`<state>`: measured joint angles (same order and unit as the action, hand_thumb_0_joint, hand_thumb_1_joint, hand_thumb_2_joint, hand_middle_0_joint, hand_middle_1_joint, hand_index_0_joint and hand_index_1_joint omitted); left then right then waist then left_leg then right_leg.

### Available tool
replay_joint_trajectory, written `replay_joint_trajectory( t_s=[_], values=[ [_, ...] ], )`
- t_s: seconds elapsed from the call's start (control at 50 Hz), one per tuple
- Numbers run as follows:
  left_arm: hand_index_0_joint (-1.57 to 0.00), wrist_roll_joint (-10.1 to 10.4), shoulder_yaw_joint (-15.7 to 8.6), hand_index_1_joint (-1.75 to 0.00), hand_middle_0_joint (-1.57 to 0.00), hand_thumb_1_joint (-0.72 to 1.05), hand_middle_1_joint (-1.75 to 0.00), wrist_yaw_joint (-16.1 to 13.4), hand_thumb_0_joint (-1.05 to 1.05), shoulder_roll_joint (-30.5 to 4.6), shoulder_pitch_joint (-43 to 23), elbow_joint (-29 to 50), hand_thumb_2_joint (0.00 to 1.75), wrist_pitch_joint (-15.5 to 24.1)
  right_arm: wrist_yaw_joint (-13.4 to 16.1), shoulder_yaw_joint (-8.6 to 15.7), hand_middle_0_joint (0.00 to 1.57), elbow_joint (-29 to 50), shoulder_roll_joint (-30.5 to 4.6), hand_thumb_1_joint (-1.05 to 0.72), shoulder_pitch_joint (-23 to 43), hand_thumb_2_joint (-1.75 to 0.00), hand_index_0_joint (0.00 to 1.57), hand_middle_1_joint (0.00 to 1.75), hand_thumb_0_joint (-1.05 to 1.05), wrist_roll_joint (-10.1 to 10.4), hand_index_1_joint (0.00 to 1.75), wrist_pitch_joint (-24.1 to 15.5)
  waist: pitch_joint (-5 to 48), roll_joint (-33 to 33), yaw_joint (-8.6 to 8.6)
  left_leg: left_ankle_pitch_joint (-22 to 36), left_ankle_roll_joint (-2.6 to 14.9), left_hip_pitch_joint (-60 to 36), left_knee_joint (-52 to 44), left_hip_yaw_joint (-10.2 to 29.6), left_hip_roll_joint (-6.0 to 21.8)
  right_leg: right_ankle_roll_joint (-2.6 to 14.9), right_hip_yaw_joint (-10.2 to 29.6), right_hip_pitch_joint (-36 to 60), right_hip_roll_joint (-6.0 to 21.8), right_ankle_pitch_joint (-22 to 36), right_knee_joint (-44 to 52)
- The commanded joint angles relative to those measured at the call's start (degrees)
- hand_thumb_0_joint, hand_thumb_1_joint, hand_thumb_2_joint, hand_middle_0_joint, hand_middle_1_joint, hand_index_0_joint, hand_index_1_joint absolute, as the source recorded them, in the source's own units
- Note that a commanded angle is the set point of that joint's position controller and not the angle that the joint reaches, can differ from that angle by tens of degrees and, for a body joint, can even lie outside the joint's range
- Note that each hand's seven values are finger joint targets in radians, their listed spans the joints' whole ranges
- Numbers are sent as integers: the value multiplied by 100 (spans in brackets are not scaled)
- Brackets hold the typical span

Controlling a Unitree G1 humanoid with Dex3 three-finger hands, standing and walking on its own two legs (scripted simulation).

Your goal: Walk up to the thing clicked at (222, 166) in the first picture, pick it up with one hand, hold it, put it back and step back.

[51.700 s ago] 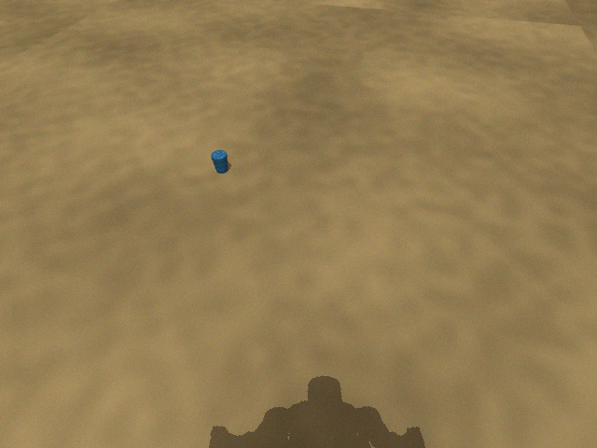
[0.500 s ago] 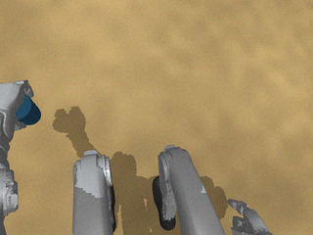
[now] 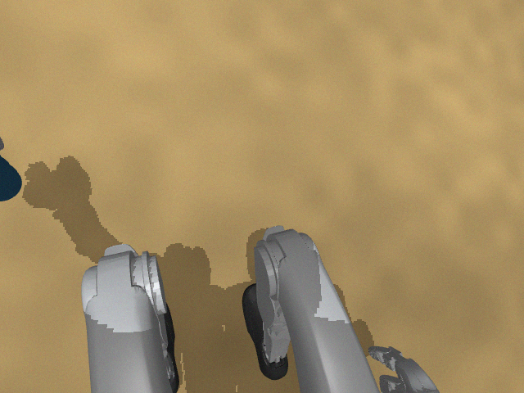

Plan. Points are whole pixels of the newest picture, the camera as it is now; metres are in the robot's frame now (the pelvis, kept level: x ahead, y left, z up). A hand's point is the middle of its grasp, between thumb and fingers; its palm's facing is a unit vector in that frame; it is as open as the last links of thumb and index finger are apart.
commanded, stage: crouch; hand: left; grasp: from above
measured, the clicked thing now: out of the picture +0.43 +0.38 -0.23
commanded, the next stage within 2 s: lower in 0.06 s
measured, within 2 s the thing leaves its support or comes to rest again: rests again in 0.82 s
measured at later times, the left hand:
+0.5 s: hand out of the picture +0.43 +0.38 -0.22, palm faces -0.47 -0.15 -0.87, open 10.1 cm
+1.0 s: hand out of the picture +0.43 +0.38 -0.26, palm faces -0.45 -0.16 -0.88, open 10.1 cm
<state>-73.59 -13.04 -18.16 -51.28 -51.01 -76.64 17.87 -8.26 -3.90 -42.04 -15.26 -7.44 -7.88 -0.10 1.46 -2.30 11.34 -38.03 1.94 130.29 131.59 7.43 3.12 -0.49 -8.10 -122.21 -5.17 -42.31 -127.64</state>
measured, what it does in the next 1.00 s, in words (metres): lowers itself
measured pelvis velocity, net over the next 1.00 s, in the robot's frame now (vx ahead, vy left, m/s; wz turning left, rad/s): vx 0.00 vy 0.00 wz -0.07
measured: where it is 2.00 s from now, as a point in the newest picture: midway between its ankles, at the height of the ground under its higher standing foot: (216, 355)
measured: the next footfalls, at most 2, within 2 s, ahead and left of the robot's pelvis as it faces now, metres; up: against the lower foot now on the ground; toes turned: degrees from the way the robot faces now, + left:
none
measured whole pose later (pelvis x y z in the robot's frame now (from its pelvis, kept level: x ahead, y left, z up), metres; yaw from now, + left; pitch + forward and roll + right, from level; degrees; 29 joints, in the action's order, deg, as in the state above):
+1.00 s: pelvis +0.00 +0.00 -0.06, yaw -4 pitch +30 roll -13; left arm -73.6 -14.4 -21.9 -59.8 -53.4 -84.6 20.0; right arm -8.4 -11.5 -40.5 -15.9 -2.4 -10.9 -1.7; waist -5.5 -6.6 13.4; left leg -40.0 1.6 136.1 143.6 12.0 3.8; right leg -0.7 -12.1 -127.1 -6.8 -42.8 -137.1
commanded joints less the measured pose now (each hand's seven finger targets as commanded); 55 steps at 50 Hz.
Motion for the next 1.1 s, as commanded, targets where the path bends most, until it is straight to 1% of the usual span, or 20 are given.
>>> replay_joint_trajectory(
  t_s=[0.0,0.08,0.14,0.2,0.28,0.3,0.36,0.46,0.5,0.56,0.6,0.64,0.68,0.74,0.8,0.92,0.94,0.98,1.02,1.08],
  values=[
    [-84,163,-364,-87,-79,49,-93,-331,0,-2295,-1948,1065,84,-7,73,399,20,41,-1513,-90,-1166,-90,20,30,0,-51,30,-23,4367,2353,-183,1235,-13,-3882,-1177,-101,-10,232,-134,1307,-78,1510,1245],
    [-87,168,-269,-87,-82,52,-93,-237,0,-2306,-1914,812,84,-65,81,316,20,42,-1556,-90,-1135,-90,20,30,0,-51,30,-20,4024,2356,-111,1089,-23,-3648,-1140,-37,0,234,-206,1165,-80,1422,1140],
    [-88,207,-277,-88,-83,54,-93,-155,0,-2413,-1920,853,85,-71,83,306,20,63,-1589,-90,-1075,-90,20,30,0,-45,30,4,4109,2400,-143,1178,-28,-3706,-1069,-18,17,238,-217,1137,-85,1494,1048],
    [-89,205,-141,-85,-85,51,-89,-39,0,-2274,-1768,661,84,-64,72,217,20,64,-1588,-91,-1079,-90,20,30,0,-58,30,34,3877,2225,-57,1235,-21,-3552,-973,32,21,221,-247,1104,-97,1545,995],
    [-89,281,-191,-84,-86,52,-89,-35,0,-2418,-1804,581,83,74,73,130,20,79,-1582,-90,-960,-90,20,30,0,-81,30,61,3759,2102,-78,1262,10,-3255,-738,-24,30,209,-256,1178,-142,1612,930],
    [-90,271,-198,-85,-86,54,-89,-38,0,-2464,-1902,635,84,134,68,102,20,84,-1611,-90,-953,-90,20,30,0,-105,30,63,3772,2161,-16,1296,2,-3228,-683,-5,31,206,-278,1170,-143,1639,848],
    [-93,214,-322,-82,-89,57,-86,-115,0,-2668,-1930,716,81,283,73,20,20,84,-1625,-90,-876,-90,20,30,0,-135,30,100,3945,2293,-84,1483,-2,-3260,-534,-16,38,201,-312,1216,-188,1770,728],
    [-94,135,-470,-82,-90,60,-86,-324,0,-2805,-1988,673,81,465,65,-32,20,103,-1712,-90,-796,-90,20,30,0,-223,30,96,3909,2610,-10,1493,-70,-3473,-504,108,72,221,-460,988,-197,1702,485],
    [-94,104,-483,-83,-89,59,-88,-420,0,-2809,-1909,513,82,471,68,-27,20,109,-1730,-90,-701,-90,20,30,0,-236,30,82,3784,2673,-43,1333,-93,-3439,-534,148,82,242,-499,789,-190,1570,404],
    [-93,10,-478,-83,-89,59,-87,-533,0,-2892,-2030,564,82,444,74,-25,20,115,-1731,-90,-719,-90,20,30,0,-260,30,34,3741,2720,30,1149,-83,-3382,-447,114,87,237,-502,768,-185,1472,425],
    [-90,2,-529,-82,-87,55,-86,-614,0,-2960,-1940,514,85,395,81,-57,20,111,-1732,-89,-650,-89,20,30,0,-270,30,8,3798,2785,-58,1206,-74,-3362,-382,73,87,232,-502,766,-200,1521,387],
    [-89,30,-423,-81,-86,54,-85,-664,0,-2837,-1949,387,84,353,76,-79,20,110,-1723,-89,-680,-89,20,30,0,-284,30,-32,3697,2601,56,1211,-48,-3181,-268,73,97,212,-493,830,-214,1578,401],
    [-88,30,-420,-83,-85,53,-87,-706,0,-2945,-1955,321,87,310,70,-121,20,109,-1723,-89,-700,-89,20,30,0,-290,30,-59,3698,2526,88,1293,-27,-3053,-170,53,101,194,-483,959,-238,1676,422],
    [-87,101,-475,-82,-84,51,-85,-747,0,-2970,-1882,243,86,259,77,-151,20,92,-1729,-89,-721,-89,20,30,0,-313,30,-98,3733,2443,64,1343,-19,-2953,-136,46,92,176,-501,1096,-245,1730,420],
    [-84,94,-353,-82,-80,48,-86,-708,0,-2955,-1832,197,82,228,73,-215,20,110,-1731,-89,-651,-89,20,30,0,-321,30,-134,3766,2524,57,1489,-20,-3078,-69,102,133,173,-512,1123,-277,1852,386],
    [-84,184,-435,-83,-80,47,-88,-698,0,-3028,-1719,244,84,236,56,-265,20,152,-1788,-89,-575,-89,20,30,0,-331,30,-162,3708,2675,26,1586,-73,-3185,-128,159,142,190,-591,1136,-278,1878,289],
    [-83,155,-341,-83,-80,46,-87,-677,0,-2959,-1643,82,83,216,51,-265,20,139,-1787,-89,-564,-89,20,30,0,-317,30,-168,3585,2647,70,1592,-79,-3169,-116,199,147,201,-597,1027,-270,1869,243],
    [-82,135,-382,-84,-78,45,-88,-694,0,-3012,-1712,214,82,254,44,-302,20,161,-1794,-89,-550,-89,20,30,0,-343,30,-155,3656,2662,89,1642,-73,-3131,-86,188,151,181,-613,1156,-289,1939,280],
    [-82,150,-281,-84,-78,45,-89,-701,0,-2841,-1566,-113,84,271,32,-336,20,163,-1793,-89,-590,-89,20,30,0,-366,30,-154,3328,2462,199,1500,-59,-2895,-82,193,142,170,-635,1156,-291,1857,299],
    [-79,137,-238,-86,-75,42,-90,-728,0,-2899,-1601,-218,84,323,37,-381,20,164,-1842,-89,-558,-89,20,30,0,-361,30,-180,3284,2463,234,1525,-75,-3026,-99,282,166,182,-684,1019,-290,1830,238]
  ],
)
